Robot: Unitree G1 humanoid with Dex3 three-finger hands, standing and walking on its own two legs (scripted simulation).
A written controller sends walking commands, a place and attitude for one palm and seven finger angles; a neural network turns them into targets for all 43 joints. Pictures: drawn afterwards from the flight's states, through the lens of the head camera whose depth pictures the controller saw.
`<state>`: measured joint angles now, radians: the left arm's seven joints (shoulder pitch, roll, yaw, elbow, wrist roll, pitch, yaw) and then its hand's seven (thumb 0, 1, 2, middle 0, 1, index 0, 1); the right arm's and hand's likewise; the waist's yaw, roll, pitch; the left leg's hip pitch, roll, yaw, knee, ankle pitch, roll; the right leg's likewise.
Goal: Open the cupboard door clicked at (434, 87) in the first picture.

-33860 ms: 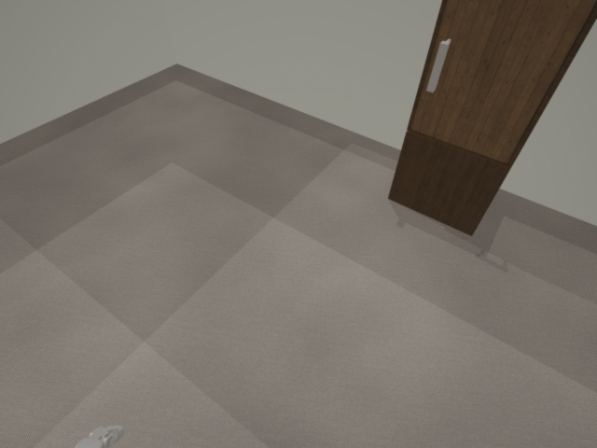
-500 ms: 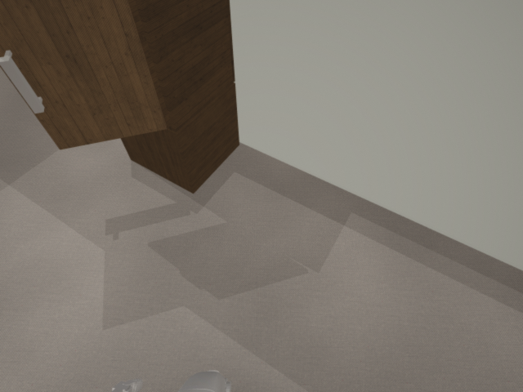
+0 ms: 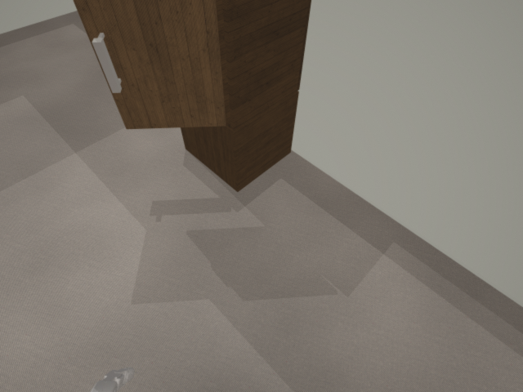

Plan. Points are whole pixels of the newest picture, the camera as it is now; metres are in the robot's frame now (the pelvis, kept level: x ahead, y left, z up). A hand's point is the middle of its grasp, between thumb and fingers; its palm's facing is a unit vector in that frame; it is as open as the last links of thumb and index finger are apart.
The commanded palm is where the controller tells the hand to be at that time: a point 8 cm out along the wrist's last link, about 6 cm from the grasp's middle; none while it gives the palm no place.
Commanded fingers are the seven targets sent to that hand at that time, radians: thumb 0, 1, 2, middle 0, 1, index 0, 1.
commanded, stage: turn to face it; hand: left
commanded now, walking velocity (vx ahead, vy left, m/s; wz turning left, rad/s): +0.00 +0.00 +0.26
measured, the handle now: (109, 63) +0.98 +0.51 -0.07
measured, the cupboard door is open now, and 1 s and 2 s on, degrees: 49 49 49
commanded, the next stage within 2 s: take the last steps up to it in 0.08 s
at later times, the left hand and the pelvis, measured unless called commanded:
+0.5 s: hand out of the picture -0.04 +0.22 -0.19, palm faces +0.26 -0.94 -0.21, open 7.3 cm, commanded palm none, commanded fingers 0.00 0.90 0.90 -0.20 -0.30 -0.20 -0.30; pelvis +0.01 +0.02 -0.01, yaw +10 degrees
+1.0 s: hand (137, 338) +0.22 +0.24 -0.16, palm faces +0.23 -0.95 -0.20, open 7.4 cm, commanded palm none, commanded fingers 0.00 0.90 0.90 -0.20 -0.30 -0.20 -0.30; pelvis +0.15 +0.05 -0.01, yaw +13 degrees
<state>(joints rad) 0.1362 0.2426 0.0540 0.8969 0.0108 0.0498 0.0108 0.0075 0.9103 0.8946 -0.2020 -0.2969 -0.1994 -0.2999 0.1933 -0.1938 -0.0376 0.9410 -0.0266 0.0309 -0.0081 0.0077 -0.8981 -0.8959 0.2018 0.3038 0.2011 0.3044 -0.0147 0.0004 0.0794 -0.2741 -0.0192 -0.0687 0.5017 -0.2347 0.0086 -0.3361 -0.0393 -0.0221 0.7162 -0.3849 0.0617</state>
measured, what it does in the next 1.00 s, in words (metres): walks ahead: right foot, then left foot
